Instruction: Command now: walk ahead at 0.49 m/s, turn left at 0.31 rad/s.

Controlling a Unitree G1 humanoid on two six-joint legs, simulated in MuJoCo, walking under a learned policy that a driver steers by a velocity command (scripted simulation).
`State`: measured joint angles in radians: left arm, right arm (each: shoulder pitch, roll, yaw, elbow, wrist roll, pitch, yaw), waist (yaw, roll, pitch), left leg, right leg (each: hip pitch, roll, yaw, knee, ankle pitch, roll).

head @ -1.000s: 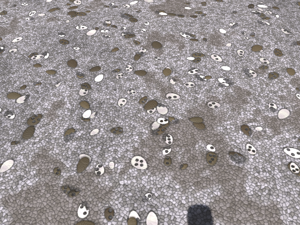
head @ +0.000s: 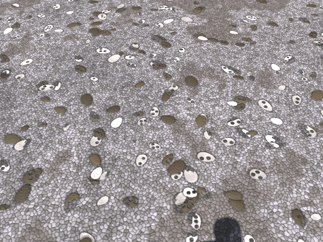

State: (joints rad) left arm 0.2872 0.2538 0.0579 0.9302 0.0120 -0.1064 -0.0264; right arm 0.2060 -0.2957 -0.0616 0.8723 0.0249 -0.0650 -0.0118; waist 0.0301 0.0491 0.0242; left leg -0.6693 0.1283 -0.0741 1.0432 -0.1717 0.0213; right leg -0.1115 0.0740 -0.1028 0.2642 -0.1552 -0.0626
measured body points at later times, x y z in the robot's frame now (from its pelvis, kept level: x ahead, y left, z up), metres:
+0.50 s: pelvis +0.30 +0.08 +0.00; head +0.33 +0.10 +0.45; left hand +0.38 +0.39 -0.11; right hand +0.45 -0.16 -0.11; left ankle +0.30 +0.15 -0.75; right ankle +0.38 -0.09 -0.67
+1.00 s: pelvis +0.59 +0.11 +0.00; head +0.62 +0.11 +0.45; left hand +0.51 +0.38 -0.12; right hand +0.84 -0.06 -0.11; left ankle +0.55 +0.26 -0.67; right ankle +0.63 +0.02 -0.75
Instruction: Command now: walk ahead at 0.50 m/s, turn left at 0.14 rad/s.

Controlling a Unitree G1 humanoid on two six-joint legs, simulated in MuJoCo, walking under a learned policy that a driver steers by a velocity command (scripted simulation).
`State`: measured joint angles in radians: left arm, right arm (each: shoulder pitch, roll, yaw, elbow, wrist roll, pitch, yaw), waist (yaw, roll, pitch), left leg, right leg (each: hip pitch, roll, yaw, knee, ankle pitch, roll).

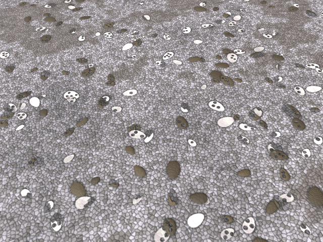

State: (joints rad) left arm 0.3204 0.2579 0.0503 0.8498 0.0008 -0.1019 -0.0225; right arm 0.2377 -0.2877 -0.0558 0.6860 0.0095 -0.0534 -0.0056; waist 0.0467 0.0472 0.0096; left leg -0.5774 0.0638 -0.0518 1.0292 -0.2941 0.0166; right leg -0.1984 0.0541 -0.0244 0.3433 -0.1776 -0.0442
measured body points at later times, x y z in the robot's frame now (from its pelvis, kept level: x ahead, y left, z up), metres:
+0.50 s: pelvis +0.27 +0.07 +0.00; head +0.30 +0.08 +0.45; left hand +0.39 +0.35 -0.12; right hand +0.37 -0.21 -0.11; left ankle +0.29 +0.15 -0.74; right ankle +0.29 -0.10 -0.67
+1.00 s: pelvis +0.55 +0.00 +0.00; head +0.57 -0.01 +0.44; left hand +0.64 +0.27 -0.12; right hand +0.65 -0.28 -0.13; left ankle +0.52 +0.16 -0.66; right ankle +0.58 -0.08 -0.75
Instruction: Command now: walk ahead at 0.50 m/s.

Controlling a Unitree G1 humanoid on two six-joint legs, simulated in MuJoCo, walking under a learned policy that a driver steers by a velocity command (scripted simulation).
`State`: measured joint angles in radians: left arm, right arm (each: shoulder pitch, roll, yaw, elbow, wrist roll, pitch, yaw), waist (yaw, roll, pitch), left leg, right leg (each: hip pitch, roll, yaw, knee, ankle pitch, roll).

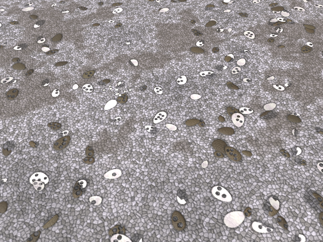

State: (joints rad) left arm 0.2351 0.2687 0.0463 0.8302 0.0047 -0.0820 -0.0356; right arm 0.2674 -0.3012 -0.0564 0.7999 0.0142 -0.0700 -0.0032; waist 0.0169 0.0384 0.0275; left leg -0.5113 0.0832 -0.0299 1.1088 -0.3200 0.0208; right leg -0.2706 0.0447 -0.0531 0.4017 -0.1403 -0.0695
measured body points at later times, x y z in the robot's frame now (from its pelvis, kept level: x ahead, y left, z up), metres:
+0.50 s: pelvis +0.28 +0.06 +0.00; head +0.31 +0.08 +0.45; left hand +0.33 +0.34 -0.14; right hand +0.40 -0.21 -0.10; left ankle +0.33 +0.16 -0.74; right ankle +0.19 -0.09 -0.65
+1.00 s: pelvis +0.54 -0.02 -0.02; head +0.58 -0.04 +0.43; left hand +0.76 +0.19 -0.12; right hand +0.54 -0.32 -0.14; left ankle +0.45 +0.16 -0.64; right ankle +0.59 -0.11 -0.74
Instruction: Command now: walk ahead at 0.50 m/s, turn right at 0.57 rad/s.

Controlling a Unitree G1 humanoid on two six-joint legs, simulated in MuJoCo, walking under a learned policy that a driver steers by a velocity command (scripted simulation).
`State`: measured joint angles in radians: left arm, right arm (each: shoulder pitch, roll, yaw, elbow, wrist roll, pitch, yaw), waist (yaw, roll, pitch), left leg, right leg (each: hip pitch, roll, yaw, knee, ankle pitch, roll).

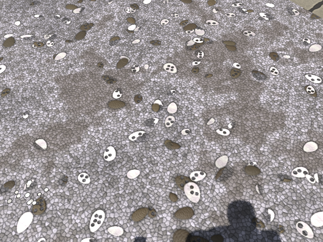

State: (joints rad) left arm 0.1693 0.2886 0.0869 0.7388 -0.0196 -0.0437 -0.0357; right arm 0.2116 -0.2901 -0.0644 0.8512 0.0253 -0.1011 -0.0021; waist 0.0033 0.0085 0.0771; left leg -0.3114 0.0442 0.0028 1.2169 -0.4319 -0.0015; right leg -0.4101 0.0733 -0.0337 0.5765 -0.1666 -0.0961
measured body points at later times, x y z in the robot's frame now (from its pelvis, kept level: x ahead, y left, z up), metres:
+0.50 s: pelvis +0.23 +0.04 +0.00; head +0.26 +0.04 +0.45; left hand +0.36 +0.30 -0.12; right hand +0.36 -0.23 -0.10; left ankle +0.35 +0.12 -0.72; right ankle +0.13 -0.08 -0.67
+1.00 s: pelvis +0.30 +0.00 +0.01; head +0.30 +0.00 +0.46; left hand +0.41 +0.24 -0.12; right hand +0.36 -0.27 -0.12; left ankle +0.35 +0.12 -0.72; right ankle +0.24 -0.12 -0.72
